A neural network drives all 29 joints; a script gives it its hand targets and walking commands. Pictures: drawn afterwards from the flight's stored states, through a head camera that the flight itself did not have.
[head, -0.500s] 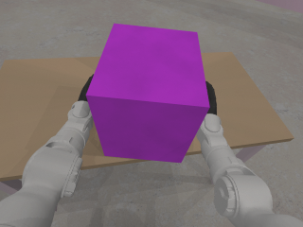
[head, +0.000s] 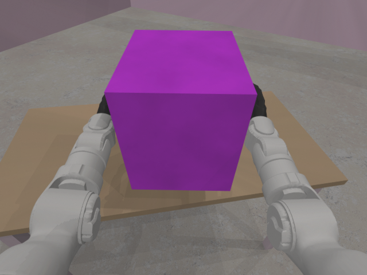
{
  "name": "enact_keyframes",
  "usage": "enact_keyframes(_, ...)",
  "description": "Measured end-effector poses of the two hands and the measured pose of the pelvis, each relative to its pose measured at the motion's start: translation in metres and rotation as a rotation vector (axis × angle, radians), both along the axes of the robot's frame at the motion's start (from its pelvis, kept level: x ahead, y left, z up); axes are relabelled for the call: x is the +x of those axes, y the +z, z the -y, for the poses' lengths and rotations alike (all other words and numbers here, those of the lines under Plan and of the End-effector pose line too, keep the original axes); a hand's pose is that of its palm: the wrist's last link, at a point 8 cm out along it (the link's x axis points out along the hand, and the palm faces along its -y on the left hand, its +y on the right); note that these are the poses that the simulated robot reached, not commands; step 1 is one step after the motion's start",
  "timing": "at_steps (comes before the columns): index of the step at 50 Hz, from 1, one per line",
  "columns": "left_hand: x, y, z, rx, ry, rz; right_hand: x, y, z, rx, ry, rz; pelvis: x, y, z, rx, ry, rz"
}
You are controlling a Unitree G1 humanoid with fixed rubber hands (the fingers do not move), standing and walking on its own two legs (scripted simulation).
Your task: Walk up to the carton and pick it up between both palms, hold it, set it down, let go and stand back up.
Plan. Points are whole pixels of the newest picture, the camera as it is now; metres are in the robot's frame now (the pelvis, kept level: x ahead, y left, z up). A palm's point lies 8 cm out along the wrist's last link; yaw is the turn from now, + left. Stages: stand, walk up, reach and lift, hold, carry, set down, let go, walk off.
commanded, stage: reach and lift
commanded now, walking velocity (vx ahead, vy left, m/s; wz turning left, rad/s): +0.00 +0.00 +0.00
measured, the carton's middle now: (182, 109) +0.47 -0.01 +0.14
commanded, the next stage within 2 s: hold in 1.96 s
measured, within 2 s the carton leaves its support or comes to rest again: neither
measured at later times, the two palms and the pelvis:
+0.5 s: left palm (108, 125) +0.40 +0.15 +0.16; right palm (262, 113) +0.40 -0.18 +0.19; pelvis +0.00 -0.01 +0.00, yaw +0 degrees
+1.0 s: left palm (102, 117) +0.38 +0.16 +0.20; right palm (267, 95) +0.40 -0.18 +0.23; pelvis +0.01 -0.01 +0.00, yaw +1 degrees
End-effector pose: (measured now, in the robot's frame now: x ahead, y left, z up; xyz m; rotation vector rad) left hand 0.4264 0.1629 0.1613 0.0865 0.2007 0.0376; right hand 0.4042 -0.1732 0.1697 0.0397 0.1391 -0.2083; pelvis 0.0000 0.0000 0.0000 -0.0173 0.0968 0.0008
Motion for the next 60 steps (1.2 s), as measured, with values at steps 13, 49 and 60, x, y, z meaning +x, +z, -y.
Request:
enact_keyframes(13, -0.008, 0.011, -0.005, 0.016, 0.021, -0.029, -0.001, 0.010, -0.004, 0.033, 0.013, -0.032, 0.005, 0.003, 0.003, -0.003, 0.004, 0.089)
enact_keyframes(49, -0.045, 0.035, 0.005, -0.022, 0.096, -0.028, -0.006, 0.064, 0.004, -0.009, 0.097, -0.021, 0.015, 0.003, 0.014, 0.001, 0.017, 0.106)
enact_keyframes(60, -0.051, 0.044, 0.017, -0.043, 0.097, -0.051, -0.014, 0.066, 0.017, 0.012, 0.086, -0.038, 0.011, 0.002, 0.013, 0.001, 0.000, 0.104)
